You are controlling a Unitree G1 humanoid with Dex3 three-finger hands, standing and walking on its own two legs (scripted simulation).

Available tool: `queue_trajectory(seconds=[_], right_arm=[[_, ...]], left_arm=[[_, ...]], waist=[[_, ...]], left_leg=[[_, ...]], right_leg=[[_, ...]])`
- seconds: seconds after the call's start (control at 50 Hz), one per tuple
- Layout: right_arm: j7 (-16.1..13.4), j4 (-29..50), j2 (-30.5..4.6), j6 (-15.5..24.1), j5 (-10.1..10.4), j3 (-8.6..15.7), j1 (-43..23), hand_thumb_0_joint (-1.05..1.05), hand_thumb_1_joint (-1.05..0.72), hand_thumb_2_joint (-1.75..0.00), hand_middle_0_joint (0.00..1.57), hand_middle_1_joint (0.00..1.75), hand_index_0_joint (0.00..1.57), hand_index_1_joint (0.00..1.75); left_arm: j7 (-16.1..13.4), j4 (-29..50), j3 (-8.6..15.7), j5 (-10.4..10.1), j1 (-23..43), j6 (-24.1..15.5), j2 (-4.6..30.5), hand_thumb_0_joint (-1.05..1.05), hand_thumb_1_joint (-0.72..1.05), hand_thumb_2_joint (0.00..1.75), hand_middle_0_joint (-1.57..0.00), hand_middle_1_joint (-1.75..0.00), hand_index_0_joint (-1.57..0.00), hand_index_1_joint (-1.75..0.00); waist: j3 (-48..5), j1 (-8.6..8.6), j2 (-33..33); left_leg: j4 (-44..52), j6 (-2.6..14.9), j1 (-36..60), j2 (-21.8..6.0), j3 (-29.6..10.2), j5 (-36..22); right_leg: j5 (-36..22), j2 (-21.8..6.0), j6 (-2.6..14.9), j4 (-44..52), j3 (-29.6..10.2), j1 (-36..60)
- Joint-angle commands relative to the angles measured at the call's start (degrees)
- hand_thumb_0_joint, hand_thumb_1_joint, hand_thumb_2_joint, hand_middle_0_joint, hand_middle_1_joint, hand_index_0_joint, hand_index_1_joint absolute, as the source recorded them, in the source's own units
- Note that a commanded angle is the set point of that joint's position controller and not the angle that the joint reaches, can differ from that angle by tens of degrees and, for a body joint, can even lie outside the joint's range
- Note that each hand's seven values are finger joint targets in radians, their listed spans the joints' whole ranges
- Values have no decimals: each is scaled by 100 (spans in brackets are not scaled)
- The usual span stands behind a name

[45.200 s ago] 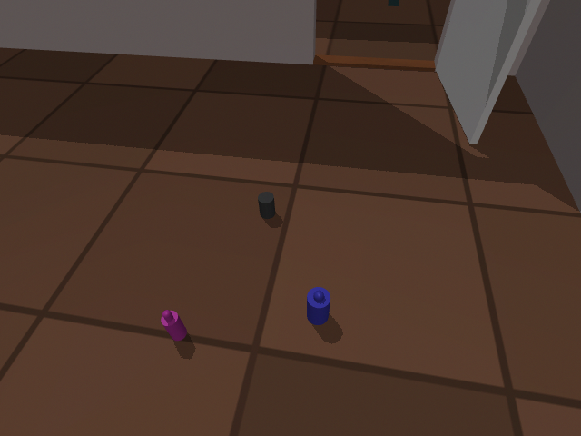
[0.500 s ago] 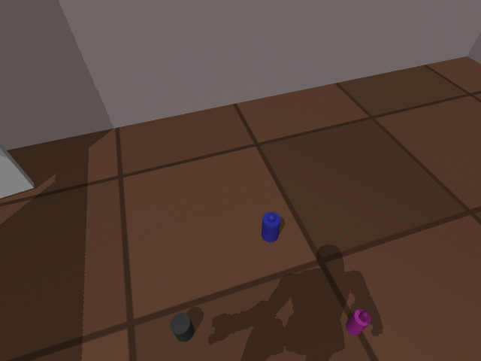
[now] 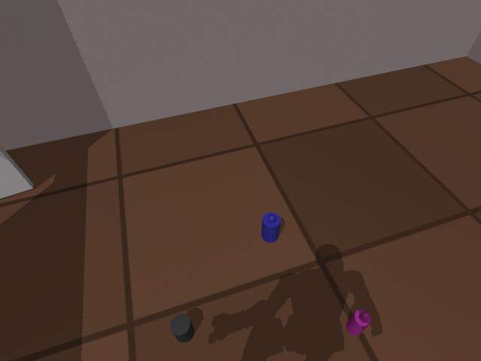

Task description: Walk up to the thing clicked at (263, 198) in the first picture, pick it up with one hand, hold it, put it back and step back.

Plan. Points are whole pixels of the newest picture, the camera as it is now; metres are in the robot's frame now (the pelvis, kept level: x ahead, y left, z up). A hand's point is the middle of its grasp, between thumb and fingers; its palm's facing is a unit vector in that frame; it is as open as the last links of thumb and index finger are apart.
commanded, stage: rise first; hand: left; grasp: from above
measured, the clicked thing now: (182, 328) +0.39 +0.25 -0.73
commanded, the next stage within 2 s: none
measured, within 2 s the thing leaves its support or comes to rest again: neither
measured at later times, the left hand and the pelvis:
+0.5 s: hand out of the picture +0.12 +0.26 -0.21, palm faces -0.10 -0.91 -0.41, open 13.3 cm; pelvis -0.02 +0.01 -0.06, yaw +0 degrees
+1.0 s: hand out of the picture +0.15 +0.29 -0.33, palm faces -0.37 -0.69 -0.62, open 14.1 cm; pelvis -0.05 +0.01 -0.18, yaw +0 degrees
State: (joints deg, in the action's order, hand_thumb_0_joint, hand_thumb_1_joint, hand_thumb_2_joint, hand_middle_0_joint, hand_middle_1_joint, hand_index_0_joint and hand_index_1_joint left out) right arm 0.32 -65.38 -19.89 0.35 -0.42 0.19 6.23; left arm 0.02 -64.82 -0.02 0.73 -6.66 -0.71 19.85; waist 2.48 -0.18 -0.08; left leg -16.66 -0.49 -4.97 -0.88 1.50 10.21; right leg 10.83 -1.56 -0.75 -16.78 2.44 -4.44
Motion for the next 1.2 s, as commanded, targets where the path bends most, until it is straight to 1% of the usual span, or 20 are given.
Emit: queue_trajectory(seconds=[0.0, 0.02, 0.04, 0.06, 0.1, 0.14, 0.18, 0.24, 0.32, 0.36, 0.42, 0.5, 0.66, 0.72, 0.8, 0.94, 1.0, 1.08, 1.14, 1.18], right_arm=[[-203, 1951, -296, 399, 367, 5, -8, 0, -98, -92, 20, 30, 20, 30], [-252, 1631, -430, 377, 390, 6, 287, 0, -96, -92, 20, 30, 20, 30], [-282, 1574, -610, 298, 359, 74, 446, 0, -94, -91, 20, 30, 20, 30], [-273, 1707, -613, 243, 359, 155, 523, 0, -91, -91, 20, 30, 20, 30], [-326, 1961, -598, 281, 298, 311, 690, 0, -90, -90, 20, 30, 20, 30], [-262, 2146, -556, 297, 177, 443, 889, 0, -93, -91, 20, 30, 20, 30], [-228, 2497, -544, 297, 175, 525, 878, 0, -94, -91, 20, 30, 20, 30], [-183, 2842, -428, 272, 201, 489, 750, 0, -92, -91, 20, 30, 20, 30], [-140, 3289, -374, 304, 239, 494, 605, 0, -90, -90, 20, 30, 20, 30], [-133, 3337, -337, 386, 208, 499, 624, 0, -89, -90, 20, 30, 20, 30], [-115, 3470, -317, 539, 154, 552, 689, 0, -89, -90, 20, 30, 20, 30], [-167, 3704, -273, 715, 124, 566, 695, 0, -87, -89, 20, 30, 20, 30], [-228, 3904, -256, 851, 114, 566, 602, 0, -90, -90, 20, 30, 20, 30], [-250, 3941, -256, 945, 82, 527, 521, 0, -89, -90, 20, 30, 20, 30], [-212, 3896, -241, 1129, 14, 499, 360, 0, -88, -89, 20, 30, 20, 30], [-70, 3733, -485, 1283, 55, 610, 330, 0, -88, -90, 20, 30, 20, 30], [-10, 3586, -607, 1205, 77, 650, 278, 0, -89, -90, 20, 30, 20, 30], [84, 3420, -628, 1075, 83, 755, 329, 0, -91, -90, 20, 30, 20, 30], [135, 3256, -631, 1012, 49, 783, 440, 0, -92, -91, 20, 30, 20, 30], [147, 3159, -633, 971, 25, 796, 490, 0, -92, -91, 20, 30, 20, 30]], left_arm=[[-148, 2358, 258, -307, 2205, -637, 278, 0, 74, 102, -20, -46, -15, -46], [-166, 1828, 298, -283, 2732, -525, 465, 0, 66, 97, -20, -54, -17, -54], [-190, 830, 619, -155, 1782, -278, 946, 0, 58, 97, -18, -60, -15, -62], [-114, 520, 748, -90, 1301, -197, 1052, 0, 50, 94, -17, -68, -15, -70], [-11, 879, 992, 155, 1639, -241, 1495, 0, 35, 94, -12, -84, -12, -83], [164, 369, 1027, 500, 759, -118, 1185, 0, 19, 95, -4, -99, -8, -97], [181, 825, 1242, 702, 433, -44, 1300, 0, 3, 96, -2, -109, -6, -104], [65, 1241, 1025, 833, 394, 238, 914, 0, -21, 96, -4, -110, -7, -106], [-90, 1739, 1010, 951, 324, 584, 875, 0, -50, 97, -7, -107, -8, -106], [-119, 1912, 916, 1001, 484, 647, 734, 0, -55, 98, -7, -107, -7, -106], [-160, 2498, 1077, 1102, 657, 543, 871, 0, -57, 99, -6, -106, -6, -106], [-189, 3414, 1094, 1246, 129, 474, 841, 0, -56, 99, -6, -108, -6, -108], [-209, 4214, 1050, 1491, -694, 929, 778, 0, -57, 97, -7, -108, -7, -107], [-225, 4191, 981, 1662, -153, 943, 845, 0, -55, 96, -7, -108, -7, -107], [-249, 3585, 1133, 2083, 575, 575, 1126, 0, -52, 94, -6, -108, -7, -107], [-365, 3612, 897, 3001, 1139, -283, 1342, 0, -54, 95, -7, -112, -8, -111], [-591, 3164, 1333, 3388, 1406, -439, 1960, 0, -55, 97, -6, -112, -7, -111], [-718, 2961, 1233, 3809, 2089, -529, 1977, 0, -57, 99, -7, -110, -7, -109], [-735, 2742, 1205, 4089, 2790, -636, 2199, 0, -58, 100, -7, -110, -8, -109], [-761, 2410, 1371, 4299, 3199, -740, 2624, 0, -57, 99, -7, -110, -8, -109]], waist=[[33, 704, -222], [-212, 542, -35], [-54, 431, 201], [-46, 231, 259], [-942, 160, 189], [-1361, 83, 198], [-1984, -180, -202], [-1705, -130, -372], [-1504, -22, -98], [-1333, 63, 33], [-1652, 98, -85], [-2081, 65, -388], [-2273, 133, -291], [-2026, 339, -230], [-1981, 317, -262], [-3496, 277, -629], [-3762, 78, -655], [-4393, 19, -651], [-4642, 97, -467], [-4654, 98, -240]], left_leg=[[-258, 102, -633, 99, 156, -282], [-328, 123, -591, 101, 103, -204], [-457, 146, -855, 130, 90, -28], [-656, 136, -1069, 113, 102, -143], [-987, 147, -1047, 150, 95, -428], [-1468, 128, -1374, 184, 38, -744], [-1668, 64, -1297, 242, 52, -1087], [-1785, 5, -1580, 187, -13, -1034], [-2115, 30, -2116, 134, -51, -378], [-2412, 44, -2488, 105, -72, -50], [-2936, 51, -2866, 66, -116, 190], [-3308, 21, -2984, 20, -174, 190], [-3803, 55, -3411, -40, -309, 57], [-4114, 76, -3921, -59, -345, 546], [-4956, 103, -4992, 4, -269, 1179], [-6199, 41, -5590, 26, -442, 759], [-6716, 46, -6067, 26, -491, 494], [-7291, 83, -6438, 58, -454, 427], [-7818, 144, -7035, 87, -356, 613], [-8174, 208, -7617, 100, -257, 1051]], right_leg=[[-676, 107, 129, -174, -125, -1280], [-550, 99, 124, -244, -50, -1000], [-296, 122, 158, -300, 1, -1079], [-288, 138, 158, -466, 31, -1183], [-600, 84, 145, -790, -50, -1075], [-911, 98, 163, -1305, -57, -1215], [-1108, 103, 209, -1539, -69, -1037], [-838, 157, 232, -1716, 5, -1475], [-189, 193, 211, -1999, 47, -2000], [137, 206, 202, -2252, 52, -2495], [354, 201, 197, -2840, 32, -3036], [405, 193, 211, -3382, 21, -3474], [379, 200, 198, -3815, 7, -3845], [691, 187, 189, -4084, 0, -4385], [1221, 154, 199, -4897, -51, -5438], [987, 139, 231, -6442, -22, -6777], [879, 134, 257, -7001, -5, -7339], [848, 144, 272, -7453, 7, -7771], [894, 138, 246, -7699, -6, -7865], [1137, 151, 205, -7781, -43, -7920]])
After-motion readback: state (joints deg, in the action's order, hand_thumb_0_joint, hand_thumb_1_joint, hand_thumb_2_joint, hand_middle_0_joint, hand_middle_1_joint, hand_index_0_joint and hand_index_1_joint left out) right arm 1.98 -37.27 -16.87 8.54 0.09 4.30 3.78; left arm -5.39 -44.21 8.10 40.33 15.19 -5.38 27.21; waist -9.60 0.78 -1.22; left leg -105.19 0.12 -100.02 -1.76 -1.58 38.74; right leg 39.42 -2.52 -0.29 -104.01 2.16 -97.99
